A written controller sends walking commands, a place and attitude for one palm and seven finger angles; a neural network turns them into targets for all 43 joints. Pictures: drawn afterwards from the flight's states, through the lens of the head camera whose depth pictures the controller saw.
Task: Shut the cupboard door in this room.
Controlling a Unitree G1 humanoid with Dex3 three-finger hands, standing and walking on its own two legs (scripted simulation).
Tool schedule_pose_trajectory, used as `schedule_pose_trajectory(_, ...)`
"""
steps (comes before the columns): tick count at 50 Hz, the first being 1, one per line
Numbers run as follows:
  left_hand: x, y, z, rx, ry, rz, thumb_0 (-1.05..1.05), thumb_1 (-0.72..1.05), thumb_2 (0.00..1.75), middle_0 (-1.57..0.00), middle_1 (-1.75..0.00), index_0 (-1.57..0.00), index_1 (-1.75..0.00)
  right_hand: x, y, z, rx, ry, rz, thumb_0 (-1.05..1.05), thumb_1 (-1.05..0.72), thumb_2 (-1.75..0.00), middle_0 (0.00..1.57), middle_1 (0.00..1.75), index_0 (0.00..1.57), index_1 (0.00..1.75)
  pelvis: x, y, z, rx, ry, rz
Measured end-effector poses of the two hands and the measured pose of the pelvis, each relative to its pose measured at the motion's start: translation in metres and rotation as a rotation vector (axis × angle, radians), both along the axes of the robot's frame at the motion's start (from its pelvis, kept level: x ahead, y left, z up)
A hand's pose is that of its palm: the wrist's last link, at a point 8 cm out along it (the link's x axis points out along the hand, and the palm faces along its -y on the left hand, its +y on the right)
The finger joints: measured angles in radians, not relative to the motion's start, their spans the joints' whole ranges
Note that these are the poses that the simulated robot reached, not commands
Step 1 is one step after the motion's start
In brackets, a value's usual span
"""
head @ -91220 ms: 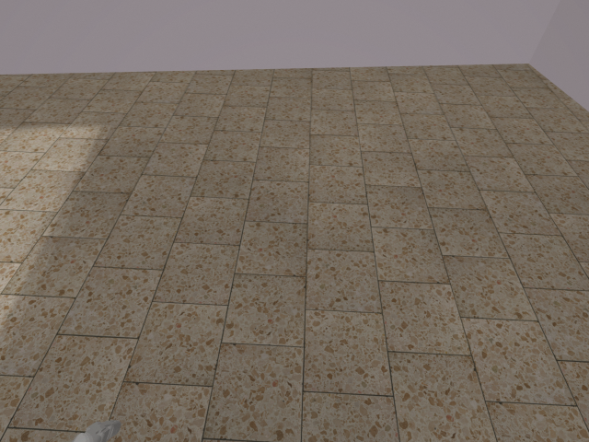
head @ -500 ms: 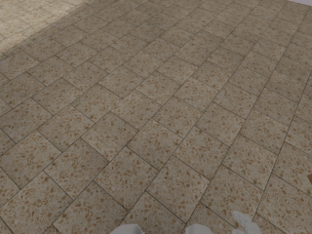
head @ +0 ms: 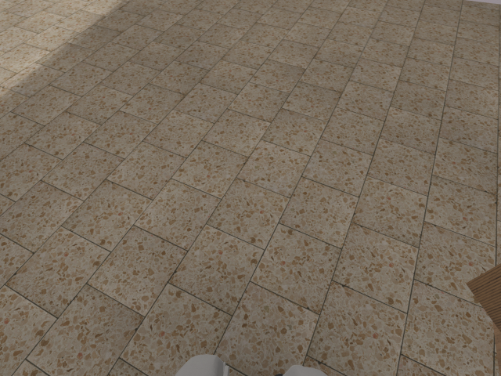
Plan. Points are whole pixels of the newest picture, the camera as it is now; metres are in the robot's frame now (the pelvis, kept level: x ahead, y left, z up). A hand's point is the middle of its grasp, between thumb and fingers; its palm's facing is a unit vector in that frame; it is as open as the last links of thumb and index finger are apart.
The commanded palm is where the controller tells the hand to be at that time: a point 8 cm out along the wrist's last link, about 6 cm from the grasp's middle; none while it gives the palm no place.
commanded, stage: turn to face it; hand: left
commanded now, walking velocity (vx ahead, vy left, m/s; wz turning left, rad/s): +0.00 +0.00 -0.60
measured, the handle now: out of the picture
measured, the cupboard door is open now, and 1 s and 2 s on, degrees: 35 35 35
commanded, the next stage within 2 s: take the last steps up to it in 1.96 s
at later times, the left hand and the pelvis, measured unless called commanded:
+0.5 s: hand (127, 354) +0.16 +0.25 -0.16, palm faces -0.19 -0.96 -0.22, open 7.4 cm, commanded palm none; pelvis +0.04 +0.05 +0.01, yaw -16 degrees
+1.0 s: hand (191, 321) +0.22 +0.14 -0.15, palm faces -0.54 -0.81 -0.23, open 7.4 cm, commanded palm none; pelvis +0.04 +0.03 +0.01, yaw -34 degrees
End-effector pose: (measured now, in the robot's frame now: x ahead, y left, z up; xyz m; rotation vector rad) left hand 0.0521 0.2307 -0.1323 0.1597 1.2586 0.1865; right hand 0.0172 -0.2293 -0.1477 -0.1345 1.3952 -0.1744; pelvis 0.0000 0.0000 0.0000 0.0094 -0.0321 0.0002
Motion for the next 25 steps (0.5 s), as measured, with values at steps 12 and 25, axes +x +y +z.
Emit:
schedule_pose_trajectory(12, 0.025, 0.022, 0.011, 0.005, 0.048, -0.077, 0.00, 0.91, 0.89, -0.20, -0.30, -0.21, -0.30, 0.067, -0.010, 0.028, -0.060, -0.184, -0.043, 0.00, -0.91, -0.90, 0.20, 0.29, 0.20, 0.30, 0.021, 0.015, 0.012, 0.009, 0.053, -0.110)
schedule_pose_trajectory(25, 0.112, 0.064, 0.002, -0.007, -0.018, -0.253, 0.00, 0.91, 0.89, -0.20, -0.30, -0.20, -0.29, 0.052, 0.031, 0.049, -0.127, -0.252, -0.150, 0.00, -0.91, -0.90, 0.21, 0.30, 0.20, 0.30, 0.035, 0.052, 0.011, -0.026, 0.038, -0.287)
